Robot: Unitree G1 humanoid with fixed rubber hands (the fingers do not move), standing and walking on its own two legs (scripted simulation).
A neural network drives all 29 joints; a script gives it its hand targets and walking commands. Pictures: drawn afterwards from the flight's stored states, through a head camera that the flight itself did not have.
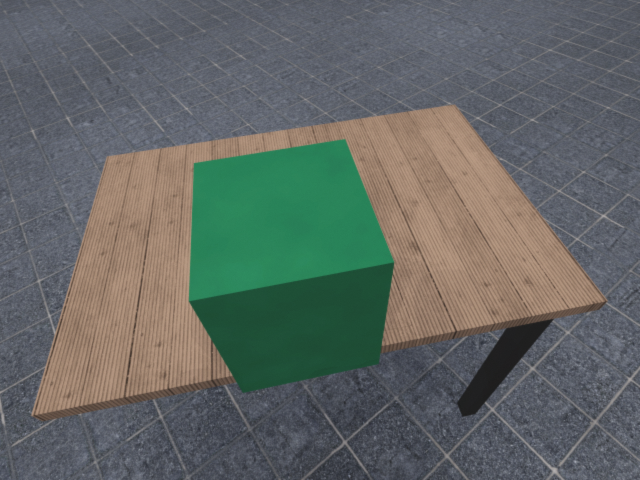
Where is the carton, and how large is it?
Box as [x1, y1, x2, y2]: [189, 139, 393, 392]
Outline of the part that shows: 344,139 194,163 189,302 243,392 378,363 393,267 393,260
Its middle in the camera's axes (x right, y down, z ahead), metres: -0.04 +0.05 +0.53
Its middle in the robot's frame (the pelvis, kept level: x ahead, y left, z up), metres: +0.39 +0.06 +0.04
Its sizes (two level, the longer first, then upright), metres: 0.210 0.200 0.250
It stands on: a table, 0.68 m high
